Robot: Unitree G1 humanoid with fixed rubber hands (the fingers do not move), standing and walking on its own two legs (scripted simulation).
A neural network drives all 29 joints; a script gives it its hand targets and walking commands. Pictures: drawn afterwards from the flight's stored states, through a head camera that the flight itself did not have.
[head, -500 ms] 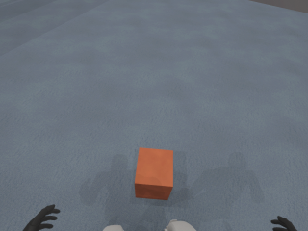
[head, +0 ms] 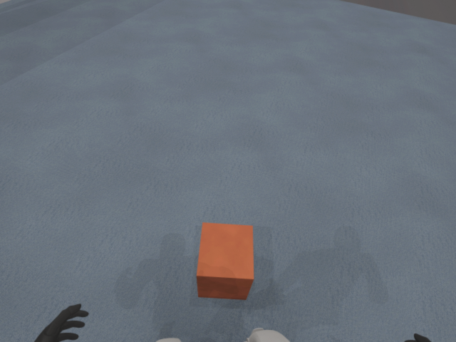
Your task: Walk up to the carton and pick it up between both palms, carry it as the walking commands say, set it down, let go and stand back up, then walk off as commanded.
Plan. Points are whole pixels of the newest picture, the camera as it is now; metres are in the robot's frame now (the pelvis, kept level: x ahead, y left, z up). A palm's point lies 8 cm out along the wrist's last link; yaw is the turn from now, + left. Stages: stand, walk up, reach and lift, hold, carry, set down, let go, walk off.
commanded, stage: walk up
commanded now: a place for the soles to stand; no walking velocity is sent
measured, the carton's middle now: (224, 262) +0.50 +0.00 -0.61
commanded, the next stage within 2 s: reach and lift in 1.94 s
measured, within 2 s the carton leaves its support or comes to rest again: neither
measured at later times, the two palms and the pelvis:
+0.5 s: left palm (48, 338) +0.14 +0.31 -0.08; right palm out of the picture +0.09 -0.34 -0.06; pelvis +0.01 +0.00 +0.00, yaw -1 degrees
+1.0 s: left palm (57, 324) +0.16 +0.30 -0.07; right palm out of the picture +0.08 -0.34 -0.06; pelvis +0.03 -0.01 +0.00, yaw -3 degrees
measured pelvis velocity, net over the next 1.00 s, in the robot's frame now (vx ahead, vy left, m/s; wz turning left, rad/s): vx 0.03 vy -0.01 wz -0.05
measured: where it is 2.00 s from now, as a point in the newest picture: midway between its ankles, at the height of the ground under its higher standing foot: outside the picture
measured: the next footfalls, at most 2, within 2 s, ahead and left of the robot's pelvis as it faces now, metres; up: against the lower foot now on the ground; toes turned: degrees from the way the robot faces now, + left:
none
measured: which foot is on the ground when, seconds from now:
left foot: down 0.00-1.00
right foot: down 0.00-1.00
